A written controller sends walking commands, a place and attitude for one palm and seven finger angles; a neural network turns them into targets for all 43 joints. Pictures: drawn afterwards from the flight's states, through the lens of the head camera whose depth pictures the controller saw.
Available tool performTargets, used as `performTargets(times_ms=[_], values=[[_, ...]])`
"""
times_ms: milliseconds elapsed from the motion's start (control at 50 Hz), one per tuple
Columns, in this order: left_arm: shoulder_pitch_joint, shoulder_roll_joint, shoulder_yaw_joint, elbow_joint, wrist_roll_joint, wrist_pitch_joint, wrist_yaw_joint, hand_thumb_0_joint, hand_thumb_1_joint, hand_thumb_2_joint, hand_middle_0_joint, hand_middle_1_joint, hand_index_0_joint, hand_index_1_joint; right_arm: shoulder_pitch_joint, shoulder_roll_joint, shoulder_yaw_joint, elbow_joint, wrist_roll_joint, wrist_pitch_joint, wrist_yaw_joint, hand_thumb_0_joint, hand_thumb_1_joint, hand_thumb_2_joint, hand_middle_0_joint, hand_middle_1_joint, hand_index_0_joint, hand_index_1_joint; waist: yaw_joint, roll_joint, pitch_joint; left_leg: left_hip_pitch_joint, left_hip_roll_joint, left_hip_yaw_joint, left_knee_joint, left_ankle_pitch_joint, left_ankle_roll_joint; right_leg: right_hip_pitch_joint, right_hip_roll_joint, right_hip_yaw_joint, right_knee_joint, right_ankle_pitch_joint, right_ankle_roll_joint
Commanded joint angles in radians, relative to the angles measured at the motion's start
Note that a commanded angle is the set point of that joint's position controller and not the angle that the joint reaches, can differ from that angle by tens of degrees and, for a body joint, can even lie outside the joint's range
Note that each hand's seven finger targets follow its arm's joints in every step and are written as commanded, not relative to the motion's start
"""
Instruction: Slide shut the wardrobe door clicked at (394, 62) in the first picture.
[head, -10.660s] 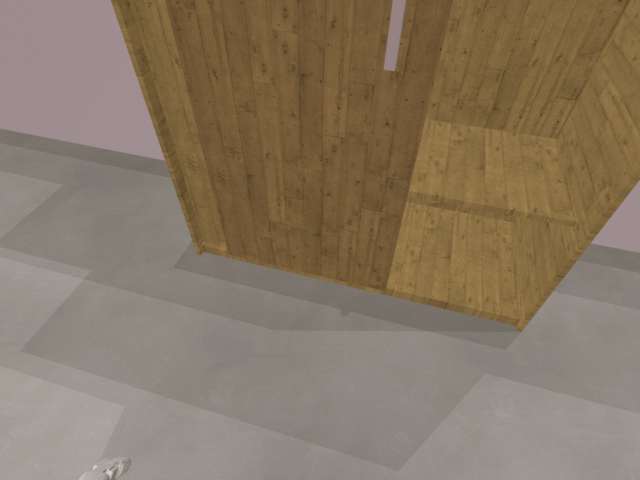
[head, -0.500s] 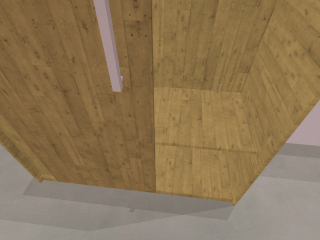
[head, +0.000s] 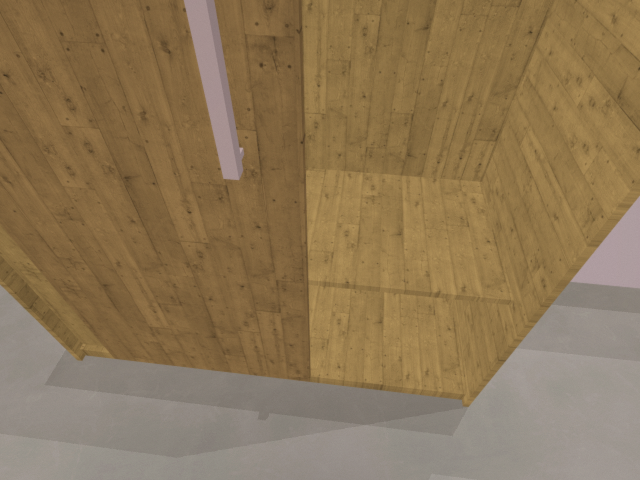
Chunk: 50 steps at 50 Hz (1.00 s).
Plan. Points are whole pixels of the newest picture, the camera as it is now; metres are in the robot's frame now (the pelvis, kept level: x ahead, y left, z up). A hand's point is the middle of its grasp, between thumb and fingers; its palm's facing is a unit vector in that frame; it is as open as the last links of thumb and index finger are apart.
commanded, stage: raise the hand with hooked fingers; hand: left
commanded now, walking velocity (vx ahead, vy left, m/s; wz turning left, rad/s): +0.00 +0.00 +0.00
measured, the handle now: (221, 82) +0.52 +0.17 +0.25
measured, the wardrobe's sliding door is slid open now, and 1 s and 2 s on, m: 0.49 0.49 0.49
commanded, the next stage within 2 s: none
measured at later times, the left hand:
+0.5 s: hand (210, 427) +0.18 +0.14 +0.02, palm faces -0.11 -0.99 +0.05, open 8.5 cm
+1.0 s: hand (87, 365) +0.20 +0.25 +0.11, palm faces +0.05 -1.00 -0.07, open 11.6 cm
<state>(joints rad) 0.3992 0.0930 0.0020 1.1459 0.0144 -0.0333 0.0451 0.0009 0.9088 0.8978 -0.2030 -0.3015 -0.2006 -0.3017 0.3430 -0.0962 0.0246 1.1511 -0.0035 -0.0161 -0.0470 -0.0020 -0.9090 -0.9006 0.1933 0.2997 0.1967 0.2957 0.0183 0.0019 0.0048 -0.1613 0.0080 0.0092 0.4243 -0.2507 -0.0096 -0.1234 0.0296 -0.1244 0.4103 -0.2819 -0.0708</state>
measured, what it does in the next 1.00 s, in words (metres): shifts its weight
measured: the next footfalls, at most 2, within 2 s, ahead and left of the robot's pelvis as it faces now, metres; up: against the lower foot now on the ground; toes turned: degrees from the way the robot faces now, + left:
none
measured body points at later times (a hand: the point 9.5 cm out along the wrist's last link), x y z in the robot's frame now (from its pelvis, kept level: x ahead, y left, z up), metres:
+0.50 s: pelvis -0.03 +0.01 -0.03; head -0.03 +0.01 +0.42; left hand +0.18 +0.20 +0.02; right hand +0.18 -0.25 -0.06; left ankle -0.02 +0.13 -0.74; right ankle -0.03 -0.07 -0.74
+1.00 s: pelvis -0.04 +0.04 -0.01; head -0.06 +0.03 +0.44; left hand +0.19 +0.30 +0.12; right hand +0.10 -0.19 -0.09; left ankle -0.02 +0.13 -0.74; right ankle -0.03 -0.06 -0.74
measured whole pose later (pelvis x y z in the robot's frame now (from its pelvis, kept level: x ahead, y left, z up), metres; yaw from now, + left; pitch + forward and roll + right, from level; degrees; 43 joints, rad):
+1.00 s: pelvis -0.04 +0.04 -0.01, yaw -2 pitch -1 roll -1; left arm 0.30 0.31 0.32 -0.17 -0.34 -0.04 -0.24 0.00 0.03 0.52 -0.27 -0.86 -0.27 -0.86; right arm 0.29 -0.22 0.06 0.62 0.06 -0.26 -0.08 0.01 -0.90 -0.90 0.20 0.30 0.20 0.30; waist -0.01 0.04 -0.04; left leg -0.31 0.00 0.05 0.62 -0.30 0.04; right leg -0.28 0.01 -0.09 0.58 -0.29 -0.03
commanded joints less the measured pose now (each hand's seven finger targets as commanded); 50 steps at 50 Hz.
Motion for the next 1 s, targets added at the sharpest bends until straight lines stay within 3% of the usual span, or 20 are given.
performTargets(times_ms=[0, 40, 60, 80, 100, 120, 140, 220, 240, 300, 320, 380, 420, 460, 560, 640, 700, 820, 920, 980], values=[[0.115, 0.088, 0.011, 0.000, -0.005, -0.004, 0.003, 0.000, 0.900, 0.900, -0.200, -0.300, -0.200, -0.300, 0.084, -0.069, -0.011, -0.016, -0.003, -0.009, -0.005, 0.000, -0.900, -0.900, 0.200, 0.300, 0.200, 0.300, 0.000, -0.006, 0.085, -0.050, 0.073, -0.054, -0.052, 0.176, 0.036, -0.032, -0.151, 0.140, -0.102, 0.183, 0.016], [0.112, 0.087, 0.011, -0.002, -0.005, -0.002, 0.004, 0.000, 0.900, 0.900, -0.200, -0.300, -0.200, -0.300, 0.085, -0.067, -0.012, -0.018, -0.003, -0.007, -0.005, 0.000, -0.900, -0.900, 0.200, 0.300, 0.200, 0.300, 0.001, -0.014, 0.106, -0.067, 0.071, -0.054, -0.052, 0.165, 0.036, -0.039, -0.150, 0.137, -0.103, 0.169, 0.017], [0.150, 0.120, 0.006, 0.010, 0.014, -0.038, 0.038, 0.000, 0.900, 0.900, -0.200, -0.300, -0.200, -0.300, -0.084, -0.105, -0.017, -0.095, -0.002, -0.024, 0.014, 0.000, -0.900, -0.900, 0.200, 0.300, 0.200, 0.300, 0.048, -0.066, 0.158, -0.173, 0.054, 0.015, 0.210, 0.099, 0.005, -0.079, -0.215, 0.268, -0.084, 0.853, 0.105], [-0.608, 0.289, -0.029, -1.516, -0.200, -0.240, 0.004, 0.000, 0.877, 0.890, -0.202, -0.315, -0.202, -0.315, -0.029, -0.363, -0.059, -0.442, 0.009, -0.175, -0.018, 0.000, -0.900, -0.900, 0.200, 0.300, 0.200, 0.300, -0.142, 0.183, -0.306, 0.131, 0.004, 0.035, 0.044, 0.230, 0.066, -0.025, -0.145, 0.191, 0.034, 0.550, 0.058], [-0.344, 0.269, 0.029, -1.307, -0.144, -0.164, 0.064, 0.000, 0.853, 0.880, -0.203, -0.330, -0.203, -0.330, -0.136, -0.229, -0.029, -0.383, 0.028, -0.245, -0.044, 0.000, -0.900, -0.900, 0.200, 0.300, 0.200, 0.300, -0.053, 0.343, -0.327, 0.144, 0.013, 0.026, 0.016, 0.325, 0.067, -0.016, -0.065, 0.146, 0.053, 0.293, 0.022], [-0.319, 0.234, 0.020, -1.305, -0.162, -0.104, 0.125, 0.000, 0.830, 0.870, -0.205, -0.345, -0.205, -0.345, -0.131, -0.250, -0.057, -0.343, 0.051, -0.272, -0.048, 0.000, -0.900, -0.900, 0.200, 0.300, 0.200, 0.300, -0.082, 0.305, -0.224, 0.041, 0.017, 0.017, 0.013, 0.191, 0.040, -0.110, -0.050, 0.091, 0.039, 0.116, 0.022], [0.015, 0.028, -0.058, -1.040, -0.163, 0.003, 0.119, 0.000, 0.807, 0.860, -0.207, -0.360, -0.207, -0.360, -0.086, -0.200, -0.060, -0.341, 0.062, -0.270, -0.041, 0.000, -0.900, -0.900, 0.200, 0.300, 0.200, 0.300, -0.074, 0.138, -0.127, -0.053, 0.021, -0.026, 0.005, 0.118, 0.051, -0.124, -0.061, 0.052, 0.034, 0.099, 0.037], [0.044, -0.021, -0.177, -1.368, -0.177, -0.097, 0.062, 0.000, 0.713, 0.820, -0.213, -0.420, -0.213, -0.420, -0.120, -0.262, -0.060, -0.507, 0.053, -0.366, -0.073, 0.000, -0.900, -0.900, 0.200, 0.300, 0.200, 0.300, -0.062, -0.101, -0.099, -0.080, -0.007, -0.030, 0.101, 0.094, 0.071, -0.236, -0.045, 0.070, 0.051, 0.027, 0.058], [-0.010, -0.022, -0.187, -1.390, -0.173, -0.133, 0.048, 0.000, 0.690, 0.810, -0.215, -0.435, -0.215, -0.435, -0.117, -0.273, -0.056, -0.529, 0.038, -0.378, -0.067, 0.000, -0.900, -0.900, 0.200, 0.300, 0.200, 0.300, -0.092, -0.174, -0.073, -0.103, -0.021, -0.044, 0.134, 0.084, 0.070, -0.284, -0.042, 0.077, 0.056, 0.009, 0.063], [0.191, 0.010, -0.049, -1.153, -0.192, -0.252, -0.058, 0.000, 0.620, 0.780, -0.220, -0.480, -0.220, -0.480, -0.155, -0.268, -0.094, -0.570, 0.013, -0.365, -0.039, 0.000, -0.900, -0.900, 0.200, 0.300, 0.200, 0.300, -0.020, -0.379, 0.023, -0.299, -0.021, -0.050, 0.196, 0.027, 0.035, -0.358, -0.051, 0.091, 0.109, -0.021, 0.082], [0.347, 0.065, 0.045, -1.051, -0.205, -0.288, -0.121, 0.000, 0.597, 0.770, -0.222, -0.495, -0.222, -0.495, -0.171, -0.263, -0.108, -0.581, 0.023, -0.351, -0.019, 0.000, -0.900, -0.900, 0.200, 0.300, 0.200, 0.300, 0.043, -0.332, 0.011, -0.342, -0.027, -0.039, 0.212, 0.062, 0.019, -0.302, -0.059, 0.110, 0.147, 0.076, 0.072], [0.355, 0.204, 0.239, -1.100, -0.267, -0.404, -0.298, 0.000, 0.527, 0.740, -0.227, -0.540, -0.227, -0.540, -0.237, -0.272, -0.117, -0.674, 0.027, -0.306, 0.018, 0.000, -0.900, -0.900, 0.200, 0.300, 0.200, 0.300, 0.070, -0.225, -0.112, -0.393, -0.054, 0.010, 0.277, 0.105, 0.002, -0.169, -0.090, 0.142, 0.244, 0.355, 0.071], [0.325, 0.270, 0.278, -1.215, -0.241, -0.352, -0.292, 0.000, 0.480, 0.720, -0.230, -0.570, -0.230, -0.570, -0.281, -0.256, -0.109, -0.733, 0.030, -0.245, 0.018, 0.000, -0.900, -0.900, 0.200, 0.300, 0.200, 0.300, 0.106, 0.022, -0.134, -0.353, -0.064, 0.044, 0.264, 0.118, 0.010, -0.132, -0.096, 0.161, 0.243, 0.343, 0.054], [0.193, 0.236, 0.226, -1.426, -0.248, -0.304, -0.251, 0.000, 0.433, 0.700, -0.233, -0.600, -0.233, -0.600, -0.307, -0.227, -0.091, -0.812, 0.031, -0.206, 0.009, 0.000, -0.900, -0.900, 0.200, 0.300, 0.200, 0.300, 0.084, 0.147, -0.185, -0.276, -0.057, 0.059, 0.246, 0.139, 0.023, -0.133, -0.069, 0.128, 0.257, 0.289, 0.033], [-0.069, 0.191, 0.202, -1.647, -0.266, -0.412, -0.173, 0.000, 0.317, 0.650, -0.242, -0.675, -0.242, -0.675, -0.177, -0.213, -0.074, -0.791, 0.020, -0.199, -0.008, 0.000, -0.900, -0.900, 0.200, 0.300, 0.200, 0.300, -0.032, 0.069, -0.204, -0.212, -0.015, -0.007, 0.271, 0.125, 0.045, -0.269, -0.018, 0.108, 0.224, 0.178, 0.049], [-0.299, 0.177, 0.067, -1.615, -0.296, -0.503, -0.294, 0.000, 0.223, 0.610, -0.248, -0.735, -0.248, -0.735, -0.180, -0.256, -0.047, -0.728, 0.038, -0.271, -0.028, 0.000, -0.900, -0.900, 0.200, 0.300, 0.200, 0.300, -0.116, 0.054, -0.117, -0.187, 0.000, -0.054, 0.269, -0.017, 0.054, -0.366, -0.012, 0.118, 0.168, -0.031, 0.054], [-0.298, 0.245, 0.088, -1.466, -0.299, -0.400, -0.388, 0.000, 0.153, 0.580, -0.253, -0.780, -0.253, -0.780, -0.192, -0.282, -0.039, -0.702, 0.057, -0.308, -0.048, 0.000, -0.900, -0.900, 0.200, 0.300, 0.200, 0.300, -0.098, 0.017, -0.108, -0.203, -0.001, -0.076, 0.233, -0.088, 0.056, -0.322, -0.023, 0.143, 0.110, -0.112, 0.056], [-0.135, 0.426, 0.408, -1.362, -0.354, -0.076, -0.366, 0.000, 0.013, 0.520, -0.263, -0.870, -0.263, -0.870, -0.291, -0.257, -0.019, -0.734, 0.064, -0.285, -0.058, 0.000, -0.900, -0.900, 0.200, 0.300, 0.200, 0.300, 0.060, -0.042, -0.188, -0.194, -0.007, -0.066, 0.132, 0.012, 0.045, -0.105, -0.053, 0.123, 0.072, -0.042, 0.059], [-0.202, 0.419, 0.488, -1.596, -0.403, -0.079, -0.261, 0.000, -0.103, 0.470, -0.272, -0.945, -0.272, -0.945, -0.271, -0.235, -0.003, -0.731, 0.055, -0.309, -0.035, 0.000, -0.900, -0.900, 0.200, 0.300, 0.200, 0.300, 0.066, 0.056, -0.195, -0.113, 0.001, -0.055, 0.061, 0.133, 0.028, -0.073, -0.019, 0.044, 0.074, 0.101, 0.049], [-0.225, 0.365, 0.397, -1.624, -0.368, -0.112, -0.273, 0.000, -0.173, 0.440, -0.277, -0.990, -0.277, -0.990, -0.229, -0.254, -0.013, -0.707, 0.056, -0.349, -0.019, 0.000, -0.900, -0.900, 0.200, 0.300, 0.200, 0.300, 0.027, 0.123, -0.171, -0.046, 0.007, -0.043, 0.052, 0.163, 0.027, -0.118, -0.013, 0.036, 0.063, 0.143, 0.047]])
